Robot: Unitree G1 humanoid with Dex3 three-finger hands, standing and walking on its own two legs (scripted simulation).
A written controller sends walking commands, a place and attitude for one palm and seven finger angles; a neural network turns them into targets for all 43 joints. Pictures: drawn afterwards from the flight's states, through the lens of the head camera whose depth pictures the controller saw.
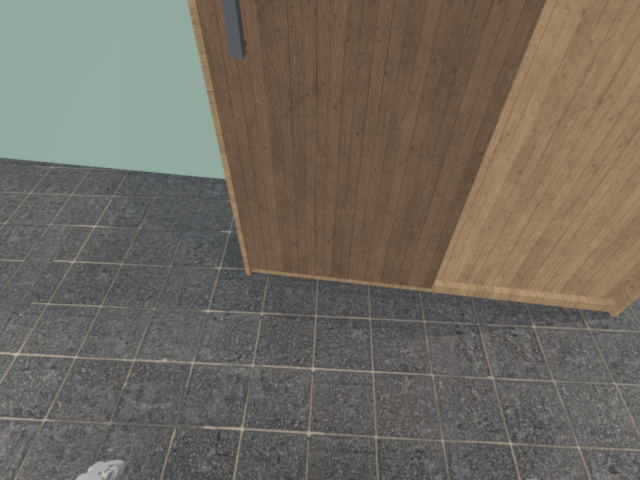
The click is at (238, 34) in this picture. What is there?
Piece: wardrobe's sliding door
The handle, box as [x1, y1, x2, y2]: [222, 0, 246, 58]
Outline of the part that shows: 222,0 230,55 232,58 242,58 245,54 244,47 246,43 245,39 243,38 239,2 238,0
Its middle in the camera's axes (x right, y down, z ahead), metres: -0.18 -0.49 +0.77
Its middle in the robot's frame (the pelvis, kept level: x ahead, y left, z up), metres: +0.92 +0.23 +0.23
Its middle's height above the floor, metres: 1.00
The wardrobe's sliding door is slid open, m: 0.00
